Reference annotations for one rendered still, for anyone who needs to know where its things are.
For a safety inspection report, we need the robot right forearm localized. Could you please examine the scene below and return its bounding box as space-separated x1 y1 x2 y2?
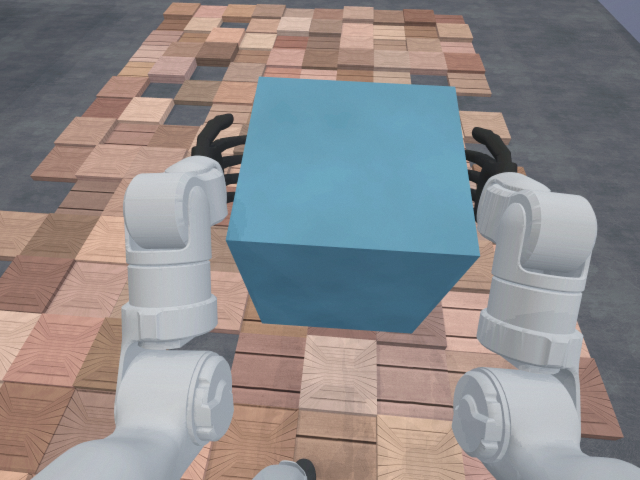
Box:
476 172 597 440

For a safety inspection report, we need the robot right hand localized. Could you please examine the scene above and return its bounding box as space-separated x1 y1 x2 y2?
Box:
465 127 517 223

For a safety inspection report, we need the left robot foot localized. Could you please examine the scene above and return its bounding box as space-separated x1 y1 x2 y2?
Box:
296 459 316 480

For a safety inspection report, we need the robot right upper arm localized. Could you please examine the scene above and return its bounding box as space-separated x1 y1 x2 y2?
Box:
452 367 640 480

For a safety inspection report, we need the robot left hand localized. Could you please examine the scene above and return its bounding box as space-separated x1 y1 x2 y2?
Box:
191 113 247 203

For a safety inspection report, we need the robot left upper arm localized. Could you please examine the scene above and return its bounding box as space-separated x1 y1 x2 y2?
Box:
31 350 234 480

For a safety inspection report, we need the robot left shin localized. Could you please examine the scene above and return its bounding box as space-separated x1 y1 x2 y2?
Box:
279 460 306 476

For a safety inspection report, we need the carton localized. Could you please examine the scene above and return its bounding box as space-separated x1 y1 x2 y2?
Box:
226 77 480 334

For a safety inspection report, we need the robot left forearm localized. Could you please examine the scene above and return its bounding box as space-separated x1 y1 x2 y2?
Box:
114 156 228 425

